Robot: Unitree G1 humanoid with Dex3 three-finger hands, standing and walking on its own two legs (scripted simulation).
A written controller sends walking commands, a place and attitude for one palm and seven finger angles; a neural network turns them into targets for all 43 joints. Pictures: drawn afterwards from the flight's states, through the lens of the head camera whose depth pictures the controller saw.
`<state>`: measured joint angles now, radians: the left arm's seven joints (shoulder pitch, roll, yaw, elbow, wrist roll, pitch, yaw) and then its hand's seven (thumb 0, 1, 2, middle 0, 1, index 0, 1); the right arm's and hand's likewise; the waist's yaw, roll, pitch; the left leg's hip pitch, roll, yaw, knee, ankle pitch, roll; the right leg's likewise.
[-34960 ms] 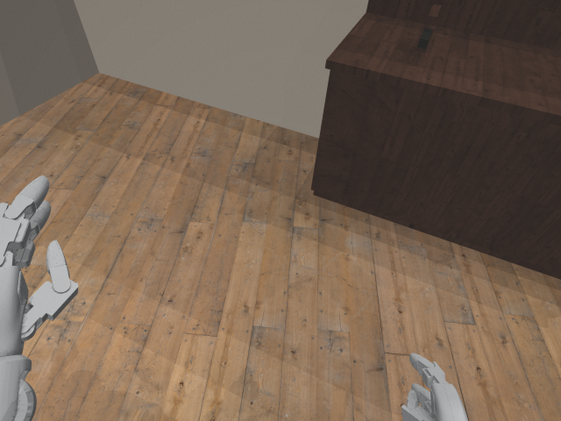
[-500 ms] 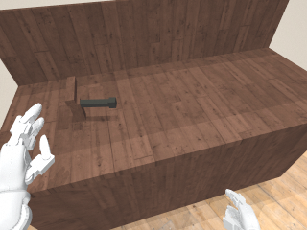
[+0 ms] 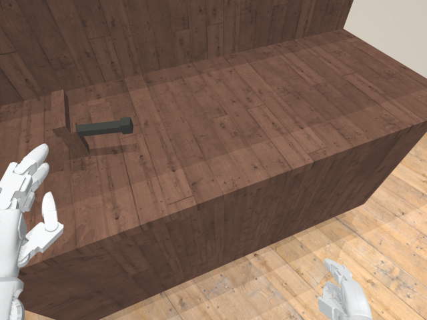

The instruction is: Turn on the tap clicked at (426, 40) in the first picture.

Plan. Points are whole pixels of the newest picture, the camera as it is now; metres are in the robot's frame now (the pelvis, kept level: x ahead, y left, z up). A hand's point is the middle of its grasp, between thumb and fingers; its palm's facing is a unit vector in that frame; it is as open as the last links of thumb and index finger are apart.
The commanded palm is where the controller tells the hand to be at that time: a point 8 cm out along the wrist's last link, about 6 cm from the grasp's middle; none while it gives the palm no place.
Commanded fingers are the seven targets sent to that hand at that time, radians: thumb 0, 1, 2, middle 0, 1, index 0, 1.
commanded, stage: step back with the hand held close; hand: left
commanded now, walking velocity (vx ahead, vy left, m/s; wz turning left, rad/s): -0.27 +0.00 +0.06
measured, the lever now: (126, 125) +0.52 +0.25 +0.05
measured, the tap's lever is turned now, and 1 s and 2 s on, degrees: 76 76 76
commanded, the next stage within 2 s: stop stepping back and stand still in 0.94 s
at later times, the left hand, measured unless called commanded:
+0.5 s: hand (3, 280) +0.14 +0.26 +0.15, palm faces +0.44 -0.80 -0.41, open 7.4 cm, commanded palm +0.08 +0.30 +0.17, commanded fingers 0.00 0.90 0.90 -0.20 -0.30 -0.20 -0.30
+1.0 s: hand out of the picture +0.08 +0.20 +0.15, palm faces +0.32 -0.89 -0.34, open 7.5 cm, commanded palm +0.00 +0.26 +0.17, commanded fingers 0.00 0.90 0.90 -0.20 -0.30 -0.20 -0.30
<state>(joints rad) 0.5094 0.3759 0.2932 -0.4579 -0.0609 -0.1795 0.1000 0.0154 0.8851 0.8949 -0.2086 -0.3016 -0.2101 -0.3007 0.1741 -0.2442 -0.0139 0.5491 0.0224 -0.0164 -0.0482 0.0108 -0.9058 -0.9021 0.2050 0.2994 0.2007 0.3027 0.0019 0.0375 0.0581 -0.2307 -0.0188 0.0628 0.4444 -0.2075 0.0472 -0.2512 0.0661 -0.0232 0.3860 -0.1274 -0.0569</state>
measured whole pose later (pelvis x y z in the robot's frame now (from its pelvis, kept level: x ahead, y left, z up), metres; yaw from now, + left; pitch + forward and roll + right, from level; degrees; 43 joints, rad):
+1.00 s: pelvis -0.16 -0.02 -0.01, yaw -1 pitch +2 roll -3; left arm 0.38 0.33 0.29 -0.54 -0.05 -0.15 0.13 0.02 0.89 0.90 -0.20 -0.30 -0.20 -0.30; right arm 0.13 -0.16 0.02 0.62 0.00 -0.12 -0.03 0.01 -0.90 -0.90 0.21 0.30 0.20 0.30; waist 0.01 0.05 0.07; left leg -0.53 0.11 0.04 0.51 -0.12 -0.01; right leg -0.18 0.05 -0.01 0.46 -0.31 -0.01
